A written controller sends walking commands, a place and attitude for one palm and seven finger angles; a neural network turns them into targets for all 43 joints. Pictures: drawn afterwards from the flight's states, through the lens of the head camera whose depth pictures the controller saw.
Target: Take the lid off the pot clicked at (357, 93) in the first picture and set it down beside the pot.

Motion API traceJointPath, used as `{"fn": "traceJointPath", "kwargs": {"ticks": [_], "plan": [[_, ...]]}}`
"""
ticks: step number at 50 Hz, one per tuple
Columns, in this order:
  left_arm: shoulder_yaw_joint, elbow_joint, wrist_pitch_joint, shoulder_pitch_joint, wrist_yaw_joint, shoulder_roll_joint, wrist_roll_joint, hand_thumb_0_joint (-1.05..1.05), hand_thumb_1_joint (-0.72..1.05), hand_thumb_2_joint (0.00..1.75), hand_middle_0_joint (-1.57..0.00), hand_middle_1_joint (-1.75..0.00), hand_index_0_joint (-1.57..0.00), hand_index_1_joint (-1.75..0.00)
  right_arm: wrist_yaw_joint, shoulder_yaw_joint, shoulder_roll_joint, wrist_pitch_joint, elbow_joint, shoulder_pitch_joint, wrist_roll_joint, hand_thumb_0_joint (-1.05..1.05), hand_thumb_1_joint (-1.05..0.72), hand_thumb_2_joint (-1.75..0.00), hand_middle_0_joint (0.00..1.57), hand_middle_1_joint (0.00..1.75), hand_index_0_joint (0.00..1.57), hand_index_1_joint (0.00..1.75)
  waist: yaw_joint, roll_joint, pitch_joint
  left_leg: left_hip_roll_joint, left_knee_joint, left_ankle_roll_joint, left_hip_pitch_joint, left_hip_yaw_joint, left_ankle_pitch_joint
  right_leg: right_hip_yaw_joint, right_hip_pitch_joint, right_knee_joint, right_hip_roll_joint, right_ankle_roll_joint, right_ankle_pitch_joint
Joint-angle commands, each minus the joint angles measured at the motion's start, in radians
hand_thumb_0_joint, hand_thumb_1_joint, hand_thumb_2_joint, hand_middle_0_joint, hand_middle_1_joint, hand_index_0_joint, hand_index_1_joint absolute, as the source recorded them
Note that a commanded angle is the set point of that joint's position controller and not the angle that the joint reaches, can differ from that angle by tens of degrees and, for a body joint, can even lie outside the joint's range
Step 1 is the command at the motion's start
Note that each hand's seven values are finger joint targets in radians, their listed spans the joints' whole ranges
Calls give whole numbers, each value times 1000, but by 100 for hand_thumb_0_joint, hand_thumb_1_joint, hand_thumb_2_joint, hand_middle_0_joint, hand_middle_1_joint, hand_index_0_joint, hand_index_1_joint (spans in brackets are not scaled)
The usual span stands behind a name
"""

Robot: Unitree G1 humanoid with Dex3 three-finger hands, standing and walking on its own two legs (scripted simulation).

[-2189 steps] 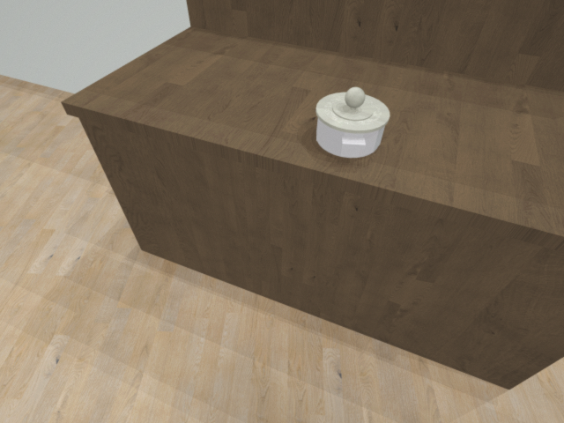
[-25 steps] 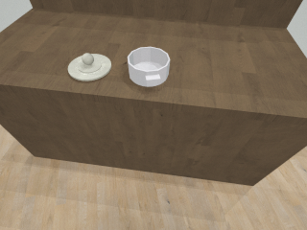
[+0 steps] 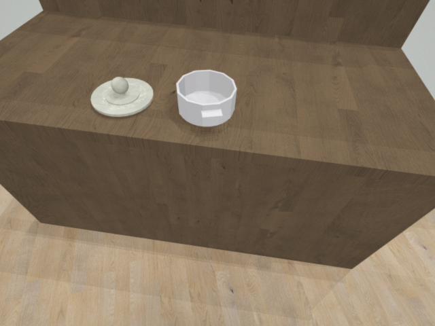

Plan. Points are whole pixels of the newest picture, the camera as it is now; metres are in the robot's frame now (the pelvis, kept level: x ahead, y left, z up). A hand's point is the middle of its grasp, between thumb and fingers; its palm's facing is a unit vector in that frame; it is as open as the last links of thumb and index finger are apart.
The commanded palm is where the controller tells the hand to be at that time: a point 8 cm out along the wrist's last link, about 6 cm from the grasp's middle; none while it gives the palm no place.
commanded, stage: let the arm hang, fingers relaxed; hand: left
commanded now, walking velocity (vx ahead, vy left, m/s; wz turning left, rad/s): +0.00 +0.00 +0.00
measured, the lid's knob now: (119, 85) +0.70 +0.31 +0.03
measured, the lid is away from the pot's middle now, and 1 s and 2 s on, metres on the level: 0.25 0.25 0.25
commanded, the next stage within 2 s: look to check the result in 0.98 s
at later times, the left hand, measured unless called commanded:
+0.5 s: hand out of the picture +0.03 +0.18 -0.18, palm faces +0.04 -0.98 -0.20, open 7.3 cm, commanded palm none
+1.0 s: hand out of the picture +0.01 +0.18 -0.18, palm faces +0.04 -0.98 -0.19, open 7.3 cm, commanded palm none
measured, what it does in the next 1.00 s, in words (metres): stands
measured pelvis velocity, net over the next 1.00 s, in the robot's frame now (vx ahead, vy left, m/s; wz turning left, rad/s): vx -0.01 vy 0.01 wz -0.01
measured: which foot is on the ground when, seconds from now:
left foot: down 0.00-1.00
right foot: down 0.00-1.00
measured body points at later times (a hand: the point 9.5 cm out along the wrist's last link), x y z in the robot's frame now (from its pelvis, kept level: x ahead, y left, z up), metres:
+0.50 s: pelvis +0.00 +0.00 +0.00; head +0.02 +0.01 +0.45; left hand +0.03 +0.23 -0.16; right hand -0.03 -0.20 -0.15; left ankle -0.07 +0.12 -0.73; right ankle -0.02 -0.11 -0.73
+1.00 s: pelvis -0.01 +0.01 +0.00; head +0.01 +0.02 +0.45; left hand +0.01 +0.23 -0.16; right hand -0.03 -0.20 -0.15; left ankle -0.07 +0.12 -0.73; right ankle -0.02 -0.11 -0.73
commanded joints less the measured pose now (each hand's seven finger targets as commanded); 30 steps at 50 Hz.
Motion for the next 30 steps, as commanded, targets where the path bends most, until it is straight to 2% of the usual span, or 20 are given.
{"fn": "traceJointPath", "kwargs": {"ticks": [1,5,7,9,10,15,16,19,24,28,30], "plan": [[14,-42,-13,36,2,80,-1,0,90,90,-20,-30,-20,-30,-1,-22,-88,-8,-25,97,1,0,-90,-90,20,30,20,30,-3,27,5,79,-71,37,-55,-33,340,81,37,-60,-117,-43,360],[14,-36,-13,40,1,75,-3,0,90,90,-20,-30,-20,-30,-2,-20,-93,-12,-19,102,-1,0,-90,-90,20,30,20,30,-2,23,-20,84,-77,40,-46,-36,363,76,57,-56,-114,-39,367],[15,-34,-12,39,2,74,-2,0,90,90,-20,-30,-20,-30,-3,-21,-86,-10,-14,102,0,0,-90,-90,20,30,20,30,-2,28,-1,85,-83,41,-53,-38,343,73,44,-61,-114,-38,348],[14,-30,-13,44,2,73,-3,0,90,90,-20,-30,-20,-30,-3,-20,-88,-12,-12,103,0,0,-90,-90,20,30,20,30,1,30,-10,84,-79,40,-47,-36,359,76,52,-60,-115,-38,366],[15,-29,-15,46,2,74,-3,0,90,90,-20,-30,-20,-30,-3,-20,-85,-12,-10,108,1,0,-90,-90,20,30,20,30,-1,10,-25,83,-76,39,-46,-35,358,77,65,-62,-117,-38,371],[15,-27,-14,45,3,70,-4,0,90,90,-20,-30,-20,-30,-4,-19,-82,-13,-2,113,1,0,-90,-90,20,30,20,30,1,30,-15,87,-84,40,-46,-37,374,68,60,-57,-115,-37,373],[14,-27,-12,42,4,66,-2,0,90,90,-20,-30,-20,-30,-4,-20,-77,-12,-2,108,1,0,-90,-90,20,30,20,30,-1,28,10,86,-91,40,-49,-38,359,68,37,-57,-110,-36,354],[15,-24,-13,43,3,65,-3,0,90,90,-20,-30,-20,-30,-5,-18,-79,-14,1,117,0,0,-90,-90,20,30,20,30,-1,42,-1,89,-95,42,-51,-41,366,66,52,-59,-109,-35,352],[14,-17,-15,49,3,60,-3,0,90,90,-20,-30,-20,-30,-6,-20,-78,-15,3,117,0,0,-90,-90,20,30,20,30,-1,28,-10,86,-92,40,-37,-37,367,70,52,-63,-114,-34,364],[13,-16,-12,50,3,60,-2,0,90,90,-20,-30,-20,-30,-4,-19,-71,-13,7,112,0,0,-90,-90,20,30,20,30,2,23,29,85,-102,41,-64,-37,316,74,35,-77,-113,-32,326],[14,-13,-13,50,3,60,-3,0,90,90,-20,-30,-20,-30,-5,-18,-73,-14,7,115,0,0,-90,-90,20,30,20,30,-1,21,12,83,-101,40,-57,-36,323,77,46,-76,-115,-33,337]]}}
